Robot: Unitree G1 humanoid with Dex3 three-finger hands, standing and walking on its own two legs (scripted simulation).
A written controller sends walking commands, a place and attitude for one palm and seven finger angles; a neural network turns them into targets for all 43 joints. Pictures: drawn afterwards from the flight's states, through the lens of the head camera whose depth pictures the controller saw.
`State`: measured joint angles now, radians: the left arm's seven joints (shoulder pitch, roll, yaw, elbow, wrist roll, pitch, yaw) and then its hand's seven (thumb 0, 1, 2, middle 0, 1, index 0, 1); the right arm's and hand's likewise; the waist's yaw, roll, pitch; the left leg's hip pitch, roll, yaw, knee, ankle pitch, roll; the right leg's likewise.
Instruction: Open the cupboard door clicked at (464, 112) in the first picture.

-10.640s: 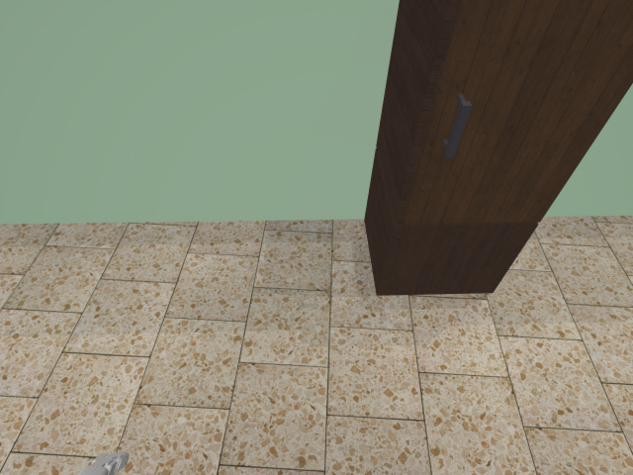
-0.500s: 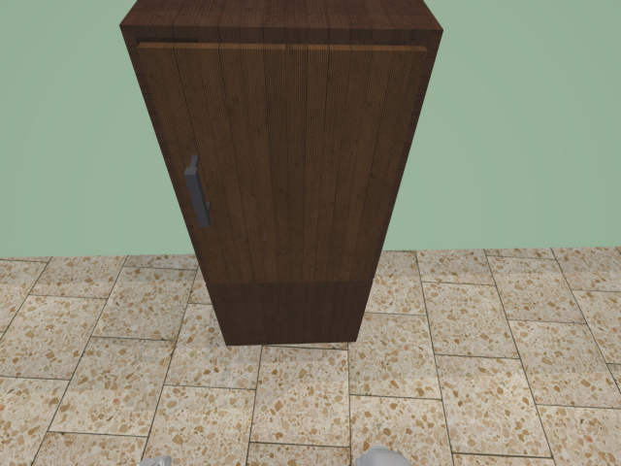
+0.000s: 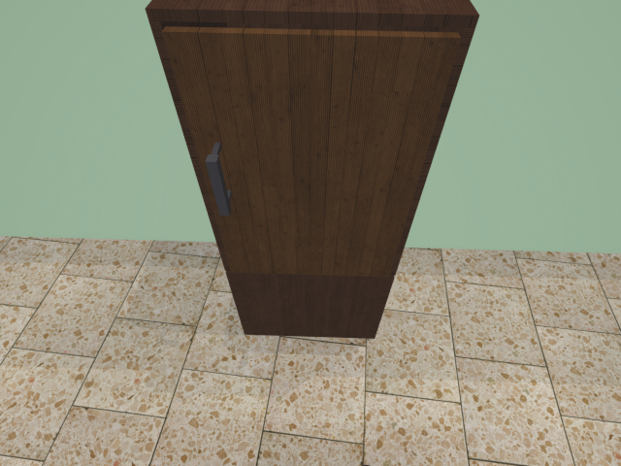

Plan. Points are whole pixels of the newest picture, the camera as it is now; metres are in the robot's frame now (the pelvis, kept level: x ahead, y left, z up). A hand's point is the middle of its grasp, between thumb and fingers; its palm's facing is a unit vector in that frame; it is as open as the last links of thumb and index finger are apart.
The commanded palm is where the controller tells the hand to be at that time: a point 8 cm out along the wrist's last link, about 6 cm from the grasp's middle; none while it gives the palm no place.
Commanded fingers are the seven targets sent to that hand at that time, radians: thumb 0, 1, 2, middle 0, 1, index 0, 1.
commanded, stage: come to a stop and stand still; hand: left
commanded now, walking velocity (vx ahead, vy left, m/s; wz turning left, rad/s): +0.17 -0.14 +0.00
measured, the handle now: (221, 180) +0.57 +0.22 +0.01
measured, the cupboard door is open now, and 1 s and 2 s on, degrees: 0 0 0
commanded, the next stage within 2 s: look again from close up in 0.92 s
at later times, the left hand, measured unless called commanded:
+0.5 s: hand out of the picture +0.01 +0.17 -0.17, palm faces -0.01 -0.98 -0.20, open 7.4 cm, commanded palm none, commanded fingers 0.00 0.90 0.90 -0.20 -0.30 -0.20 -0.30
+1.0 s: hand out of the picture -0.02 +0.13 -0.16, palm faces +0.05 -0.98 -0.19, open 7.3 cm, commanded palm none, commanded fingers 0.00 0.90 0.90 -0.20 -0.30 -0.20 -0.30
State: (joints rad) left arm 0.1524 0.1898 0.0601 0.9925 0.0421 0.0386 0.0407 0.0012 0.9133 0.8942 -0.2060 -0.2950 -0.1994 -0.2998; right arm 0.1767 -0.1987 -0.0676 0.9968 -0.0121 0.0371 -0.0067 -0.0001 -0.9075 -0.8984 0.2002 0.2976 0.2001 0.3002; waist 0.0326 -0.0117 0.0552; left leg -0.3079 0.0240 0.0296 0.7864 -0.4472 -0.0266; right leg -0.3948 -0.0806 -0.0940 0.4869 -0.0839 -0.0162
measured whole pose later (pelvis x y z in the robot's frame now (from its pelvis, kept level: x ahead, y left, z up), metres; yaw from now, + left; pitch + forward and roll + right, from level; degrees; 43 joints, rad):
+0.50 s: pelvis -0.01 -0.01 +0.01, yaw -2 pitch +1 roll +1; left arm 0.25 0.16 0.04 1.11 0.01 0.02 0.01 0.01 0.91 0.89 -0.20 -0.29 -0.19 -0.30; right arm 0.35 -0.13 -0.03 1.13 -0.01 0.00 -0.05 0.00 -0.90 -0.90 0.21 0.30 0.21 0.30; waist -0.03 0.00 0.05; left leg -0.19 0.05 0.04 0.47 -0.29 -0.04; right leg -0.21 -0.01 -0.05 0.47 -0.26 0.00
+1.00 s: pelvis -0.01 -0.04 +0.01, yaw +0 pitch -2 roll +0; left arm 0.29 0.12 0.01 1.15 0.01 0.00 0.04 0.01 0.93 0.89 -0.20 -0.29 -0.20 -0.30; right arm 0.28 -0.13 -0.01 1.16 -0.01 0.01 -0.04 0.01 -0.91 -0.90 0.20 0.30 0.20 0.30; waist 0.00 0.02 0.05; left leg -0.13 0.09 0.04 0.40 -0.23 -0.07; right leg -0.12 0.04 -0.09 0.40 -0.25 -0.06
